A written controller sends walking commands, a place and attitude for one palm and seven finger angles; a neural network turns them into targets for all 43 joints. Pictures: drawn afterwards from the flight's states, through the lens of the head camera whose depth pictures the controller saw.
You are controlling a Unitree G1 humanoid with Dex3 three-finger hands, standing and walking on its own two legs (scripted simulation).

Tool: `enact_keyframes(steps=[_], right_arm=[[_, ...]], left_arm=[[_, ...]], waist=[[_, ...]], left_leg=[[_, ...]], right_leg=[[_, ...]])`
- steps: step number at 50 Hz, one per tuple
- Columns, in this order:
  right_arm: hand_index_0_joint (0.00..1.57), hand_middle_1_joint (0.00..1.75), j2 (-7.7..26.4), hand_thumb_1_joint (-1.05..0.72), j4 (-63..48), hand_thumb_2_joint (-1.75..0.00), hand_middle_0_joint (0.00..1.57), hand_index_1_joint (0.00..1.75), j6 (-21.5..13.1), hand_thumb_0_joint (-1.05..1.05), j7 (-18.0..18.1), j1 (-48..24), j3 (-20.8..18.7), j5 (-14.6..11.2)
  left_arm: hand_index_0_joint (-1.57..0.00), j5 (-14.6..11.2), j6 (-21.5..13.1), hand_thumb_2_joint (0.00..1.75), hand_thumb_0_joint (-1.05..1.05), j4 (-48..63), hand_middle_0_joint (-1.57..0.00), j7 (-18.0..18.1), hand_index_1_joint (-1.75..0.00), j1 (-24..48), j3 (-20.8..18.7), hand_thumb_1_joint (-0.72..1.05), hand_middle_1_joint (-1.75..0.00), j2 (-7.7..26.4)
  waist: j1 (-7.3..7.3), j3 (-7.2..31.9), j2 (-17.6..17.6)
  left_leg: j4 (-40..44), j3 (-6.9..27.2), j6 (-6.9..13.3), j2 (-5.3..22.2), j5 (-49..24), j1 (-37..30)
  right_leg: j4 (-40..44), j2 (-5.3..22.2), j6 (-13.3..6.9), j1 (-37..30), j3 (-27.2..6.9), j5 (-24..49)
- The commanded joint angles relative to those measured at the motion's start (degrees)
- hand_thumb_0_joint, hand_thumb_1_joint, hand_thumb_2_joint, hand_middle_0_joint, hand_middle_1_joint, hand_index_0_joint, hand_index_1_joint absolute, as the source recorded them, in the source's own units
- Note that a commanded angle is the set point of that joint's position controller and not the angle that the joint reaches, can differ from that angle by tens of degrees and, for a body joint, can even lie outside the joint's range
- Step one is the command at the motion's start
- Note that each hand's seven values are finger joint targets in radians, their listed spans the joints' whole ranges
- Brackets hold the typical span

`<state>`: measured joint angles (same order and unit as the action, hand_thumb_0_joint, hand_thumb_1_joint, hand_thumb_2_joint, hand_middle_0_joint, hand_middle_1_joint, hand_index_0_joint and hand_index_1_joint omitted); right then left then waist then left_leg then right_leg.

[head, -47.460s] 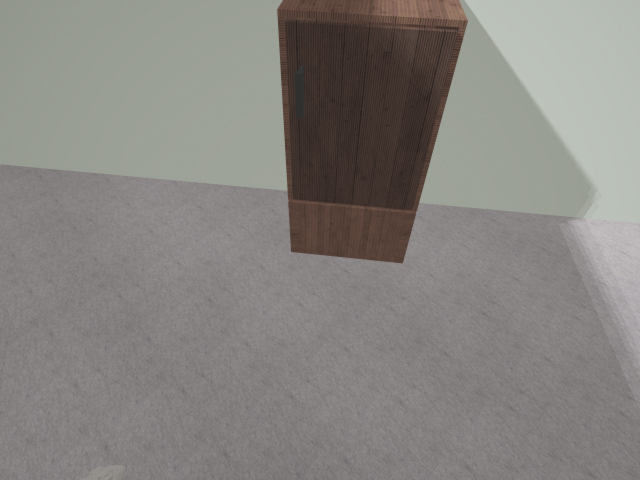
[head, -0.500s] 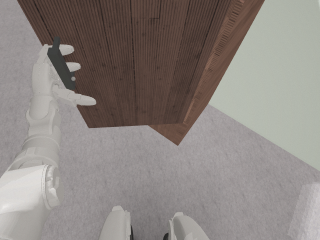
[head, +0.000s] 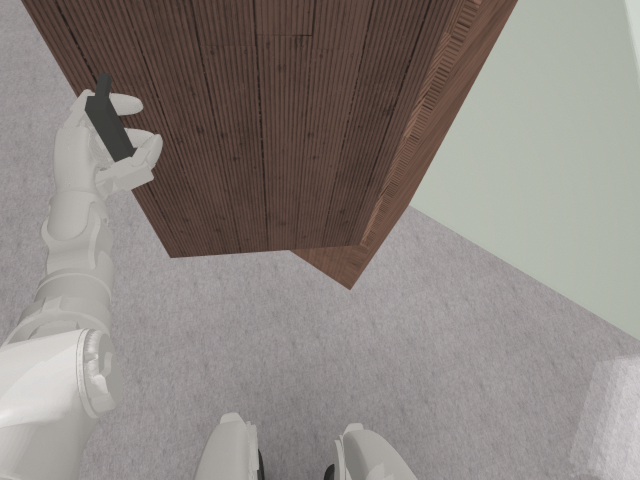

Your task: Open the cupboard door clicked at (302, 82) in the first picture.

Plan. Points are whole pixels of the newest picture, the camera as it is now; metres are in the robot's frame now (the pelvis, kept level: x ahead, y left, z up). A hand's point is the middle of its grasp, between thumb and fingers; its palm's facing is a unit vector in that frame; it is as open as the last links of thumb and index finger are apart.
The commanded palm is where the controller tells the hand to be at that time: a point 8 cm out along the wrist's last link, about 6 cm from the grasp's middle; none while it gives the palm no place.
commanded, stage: close the thumb around the handle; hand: left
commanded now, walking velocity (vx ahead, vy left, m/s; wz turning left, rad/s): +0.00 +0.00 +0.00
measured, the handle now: (119, 130) +0.54 +0.22 +0.06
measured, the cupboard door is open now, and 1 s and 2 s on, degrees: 41 70 79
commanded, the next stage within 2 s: pull the door open along its arc in 0.18 s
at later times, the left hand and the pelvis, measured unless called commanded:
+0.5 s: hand (138, 168) +0.48 +0.19 +0.07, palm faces +0.07 -1.00 +0.00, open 5.5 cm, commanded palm +0.43 +0.23 +0.07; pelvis +0.00 +0.01 +0.01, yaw -1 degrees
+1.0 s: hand (191, 299) +0.31 +0.12 +0.07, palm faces +0.29 -0.96 +0.04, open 6.3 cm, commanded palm +0.25 +0.19 +0.07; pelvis +0.01 -0.01 +0.02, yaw +1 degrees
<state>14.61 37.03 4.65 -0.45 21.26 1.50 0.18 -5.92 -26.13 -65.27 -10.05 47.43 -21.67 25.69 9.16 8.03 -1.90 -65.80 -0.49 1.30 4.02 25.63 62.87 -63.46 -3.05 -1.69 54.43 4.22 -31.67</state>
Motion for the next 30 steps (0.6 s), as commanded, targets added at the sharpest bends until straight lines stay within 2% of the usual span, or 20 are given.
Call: enact_keyframes(steps=[1,2,4,6,7,8,9,12,13,14,15,17,18,21,23,24,26,27,29,30], right_arm=[[0.20,0.30,10.3,-0.90,-2.6,-0.90,0.20,0.30,-1.0,0.00,0.6,8.2,-4.0,0.3],[0.20,0.30,10.3,-0.90,-2.6,-0.90,0.20,0.30,-1.1,0.00,0.6,8.4,-4.0,0.4],[0.20,0.30,10.0,-0.90,-2.6,-0.90,0.20,0.30,-1.0,0.00,0.4,8.0,-4.1,0.4],[0.20,0.30,10.5,-0.90,-2.7,-0.90,0.20,0.30,-0.8,0.00,0.5,8.2,-4.2,0.3],[0.20,0.30,10.4,-0.90,-2.5,-0.90,0.20,0.30,-0.8,0.00,0.6,8.5,-4.2,0.4],[0.20,0.30,10.3,-0.90,-2.6,-0.90,0.20,0.30,-0.8,0.00,0.5,8.1,-4.2,0.4],[0.20,0.30,10.3,-0.90,-2.7,-0.90,0.20,0.30,-0.8,0.00,0.5,8.0,-4.2,0.3],[0.20,0.30,10.2,-0.90,-2.9,-0.90,0.20,0.30,-0.8,0.00,0.5,8.1,-4.2,0.5],[0.20,0.30,10.1,-0.90,-3.1,-0.90,0.20,0.30,-0.8,0.00,0.4,7.8,-4.2,0.4],[0.20,0.30,10.1,-0.90,-3.0,-0.90,0.20,0.30,-0.8,0.00,0.4,7.7,-4.2,0.4],[0.20,0.30,10.5,-0.90,-2.6,-0.90,0.20,0.30,-0.7,0.00,0.5,7.8,-4.2,0.4],[0.20,0.30,10.4,-0.90,-3.2,-0.90,0.20,0.30,-0.7,0.00,0.4,8.0,-4.3,0.6],[0.20,0.30,10.2,-0.90,-3.4,-0.90,0.20,0.30,-0.6,0.00,0.3,7.6,-4.3,0.5],[0.20,0.30,10.0,-0.90,-4.5,-0.90,0.20,0.30,-0.3,0.00,0.0,6.8,-4.5,0.3],[0.20,0.30,9.8,-0.90,-5.2,-0.90,0.20,0.30,-0.1,0.00,-0.1,6.1,-4.6,0.0],[0.20,0.30,9.7,-0.90,-5.7,-0.90,0.20,0.30,0.0,0.00,-0.2,5.7,-4.6,-0.2],[0.20,0.30,9.4,-0.90,-6.9,-0.90,0.20,0.30,0.2,0.00,-0.3,4.7,-4.7,-0.6],[0.20,0.30,9.4,-0.90,-7.5,-0.90,0.20,0.30,0.0,0.00,-0.4,4.6,-4.8,-0.6],[0.20,0.30,8.8,-0.90,-8.7,-0.90,0.20,0.30,-0.1,0.00,-0.6,3.1,-4.9,-1.1],[0.20,0.30,8.6,-0.90,-9.3,-0.90,0.20,0.30,-0.2,0.00,-0.7,2.6,-5.0,-1.2]], left_arm=[[-0.40,-1.0,-4.4,0.90,0.00,13.0,-0.40,0.0,-1.35,23.8,-1.3,0.90,-1.35,13.1],[-0.40,-1.0,-4.8,0.90,0.00,13.4,-0.40,0.1,-1.35,24.0,-1.2,0.90,-1.35,13.0],[-0.40,-0.9,-4.6,0.90,0.00,13.1,-0.40,0.1,-1.35,24.0,1.1,0.90,-1.35,10.0],[-0.40,-0.8,-4.2,0.90,0.00,12.3,-0.40,0.4,-1.35,22.5,-0.6,0.90,-1.35,12.0],[-0.40,-0.9,-4.6,0.90,0.00,13.1,-0.40,0.5,-1.35,23.7,-0.8,0.90,-1.35,12.2],[-0.40,-0.9,-4.6,0.90,0.00,13.3,-0.40,0.5,-1.35,23.6,-0.7,0.90,-1.35,11.9],[-0.40,-0.9,-4.5,0.90,0.00,12.9,-0.40,0.6,-1.35,22.7,-0.3,0.90,-1.35,11.3],[-0.40,-0.8,-5.2,0.90,0.00,14.0,-0.40,0.6,-1.35,23.2,-0.4,0.90,-1.35,11.5],[-0.40,-0.7,-5.2,0.90,0.00,13.7,-0.40,0.7,-1.35,22.2,-0.2,0.90,-1.35,11.1],[-0.40,-0.8,-5.1,0.90,0.00,13.5,-0.40,0.8,-1.35,22.3,0.2,0.90,-1.35,10.5],[-0.40,-0.5,-5.1,0.90,0.00,13.2,-0.40,1.1,-1.35,24.3,-0.3,0.90,-1.35,11.9],[-0.40,-0.6,-5.6,0.90,0.00,14.5,-0.40,1.1,-1.35,22.3,-0.8,0.90,-1.35,11.6],[-0.40,-0.3,-5.7,0.90,0.00,14.3,-0.40,1.1,-1.35,19.9,-0.5,0.90,-1.35,11.1],[-0.40,-1.4,-5.6,0.90,0.00,17.1,-0.40,0.7,-1.35,15.2,0.1,0.90,-1.35,9.2],[-0.40,-2.0,-5.6,0.90,0.00,19.0,-0.40,0.4,-1.35,10.7,0.5,0.90,-1.35,8.2],[-0.40,-2.4,-5.4,0.90,0.00,20.6,-0.40,0.4,-1.35,8.5,0.9,0.90,-1.35,7.3],[-0.40,-3.3,-4.7,0.90,0.00,23.6,-0.40,0.2,-1.35,2.4,1.8,0.90,-1.35,5.5],[-0.40,-3.8,-4.7,0.90,0.00,26.0,-0.40,0.3,-1.35,-0.8,1.2,0.90,-1.35,5.5],[-0.40,-4.7,-4.0,0.90,0.00,30.7,-0.40,0.2,-1.35,-7.4,3.6,0.90,-1.35,2.1],[-0.40,-5.2,-3.7,0.90,0.00,33.4,-0.40,0.3,-1.35,-11.7,3.7,0.90,-1.35,1.5]], waist=[[-0.07,26.2,-5.8],[-0.22,26.3,-6.6],[0.28,25.9,-7.1],[-0.16,25.5,-5.3],[0.08,25.6,-5.8],[-0.33,26.1,-6.8],[-0.16,25.8,-5.8],[-0.17,26.4,-6.3],[-0.89,26.4,-7.3],[-0.33,26.0,-6.6],[0.30,25.1,-6.3],[-0.93,26.5,-7.7],[-1.71,27.4,-8.0],[-2.39,27.7,-5.3],[-3.39,27.6,-6.1],[-3.67,27.6,-5.1],[-4.55,26.2,-2.9],[-5.32,26.8,-3.6],[-5.85,25.5,-2.5],[-6.75,24.9,-1.7]], left_leg=[[5.5,3.9,0.6,-1.9,-19.7,-28.9],[5.5,4.1,0.6,-2.0,-20.1,-29.4],[5.7,4.1,0.4,-1.9,-20.1,-30.5],[6.1,4.1,0.5,-1.9,-19.0,-29.4],[6.0,4.4,0.6,-1.9,-19.9,-30.1],[6.1,4.2,0.4,-1.9,-20.0,-30.6],[6.0,4.1,0.4,-1.9,-19.7,-30.3],[6.1,4.3,0.4,-1.9,-20.4,-31.0],[6.3,4.3,0.2,-1.9,-20.5,-31.3],[6.3,4.3,0.2,-1.8,-20.2,-31.4],[6.1,4.5,0.2,-1.7,-19.4,-30.9],[6.5,4.7,0.1,-1.7,-21.1,-32.6],[6.6,4.5,-0.1,-1.8,-21.9,-33.2],[7.3,3.9,0.1,-2.0,-21.9,-32.8],[7.7,3.5,-0.1,-2.0,-23.0,-33.4],[8.0,3.1,0.1,-2.2,-23.2,-33.2],[8.9,2.4,0.2,-2.5,-22.3,-31.8],[9.1,2.3,0.3,-2.6,-23.7,-32.3],[10.0,1.5,0.3,-2.7,-23.7,-32.2],[10.5,1.1,0.4,-2.9,-24.3,-32.0]], right_leg=[[8.7,-0.9,0.6,-3.3,-2.6,21.6],[8.5,-1.0,0.5,-3.2,-2.7,21.6],[8.8,-1.0,0.6,-1.8,-2.3,21.1],[9.1,-1.0,0.6,-2.7,-2.4,20.4],[8.8,-1.0,0.4,-2.2,-2.3,20.7],[8.8,-0.9,0.5,-2.1,-2.3,20.7],[9.0,-1.0,0.5,-2.2,-2.3,20.6],[8.6,-1.0,0.4,-2.4,-2.2,21.0],[8.6,-1.0,0.4,-2.2,-2.1,20.7],[8.8,-1.0,0.4,-1.7,-2.0,20.5],[8.8,-1.0,0.5,-0.8,-2.1,19.8],[8.4,-1.0,0.2,-1.4,-1.9,20.3],[8.3,-0.9,0.1,-1.6,-1.8,20.7],[8.9,-1.1,0.3,-4.7,-1.8,22.2],[8.8,-1.1,0.2,-5.2,-1.7,23.4],[9.2,-1.1,0.3,-6.6,-1.8,24.2],[10.0,-1.1,0.5,-9.3,-1.8,25.2],[9.8,-1.1,0.3,-10.6,-1.8,26.6],[10.6,-1.0,0.6,-12.0,-1.9,28.0],[10.9,-0.9,0.6,-13.8,-1.9,29.5]])
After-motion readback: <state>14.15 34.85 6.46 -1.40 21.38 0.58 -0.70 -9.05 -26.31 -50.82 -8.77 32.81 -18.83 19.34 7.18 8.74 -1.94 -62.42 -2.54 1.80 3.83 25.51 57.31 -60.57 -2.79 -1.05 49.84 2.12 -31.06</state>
